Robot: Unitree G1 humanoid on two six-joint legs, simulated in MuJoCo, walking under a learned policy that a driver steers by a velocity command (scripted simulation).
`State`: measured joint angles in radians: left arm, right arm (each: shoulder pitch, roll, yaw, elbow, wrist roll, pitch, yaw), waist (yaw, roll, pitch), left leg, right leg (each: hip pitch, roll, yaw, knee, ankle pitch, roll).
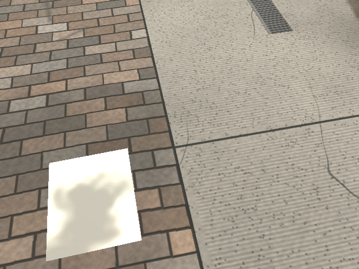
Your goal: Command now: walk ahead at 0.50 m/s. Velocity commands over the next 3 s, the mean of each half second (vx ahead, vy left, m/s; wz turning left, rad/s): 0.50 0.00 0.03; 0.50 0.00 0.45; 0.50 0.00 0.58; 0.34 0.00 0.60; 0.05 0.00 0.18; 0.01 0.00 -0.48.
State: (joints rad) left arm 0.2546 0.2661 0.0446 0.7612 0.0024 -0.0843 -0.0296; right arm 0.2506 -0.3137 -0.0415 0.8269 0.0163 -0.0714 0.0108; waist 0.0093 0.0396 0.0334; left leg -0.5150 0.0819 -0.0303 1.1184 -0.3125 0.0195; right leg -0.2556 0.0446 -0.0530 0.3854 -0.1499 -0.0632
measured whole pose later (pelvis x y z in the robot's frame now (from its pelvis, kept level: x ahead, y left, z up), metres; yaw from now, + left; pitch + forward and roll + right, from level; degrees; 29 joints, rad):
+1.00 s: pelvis +0.55 +0.04 +0.00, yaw +17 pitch +1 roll -1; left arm 0.17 0.26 0.05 0.77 0.01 -0.10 -0.01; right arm 0.32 -0.31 -0.07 0.79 0.03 -0.03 -0.01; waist -0.01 0.04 0.02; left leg -0.47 0.03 -0.07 1.16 -0.36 0.02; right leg -0.27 0.01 -0.06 0.42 -0.17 -0.02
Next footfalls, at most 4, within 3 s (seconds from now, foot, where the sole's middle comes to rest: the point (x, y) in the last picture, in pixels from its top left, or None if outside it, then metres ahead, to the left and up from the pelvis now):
0.34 left None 0.36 0.16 -0.78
0.84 right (207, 224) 0.65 -0.05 -0.78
1.36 left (122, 191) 0.80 0.31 -0.78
1.84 right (123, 129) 1.14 0.34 -0.78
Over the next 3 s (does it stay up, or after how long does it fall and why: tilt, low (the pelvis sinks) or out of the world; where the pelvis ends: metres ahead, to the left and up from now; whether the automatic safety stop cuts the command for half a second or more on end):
stays up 0.99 0.34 0.00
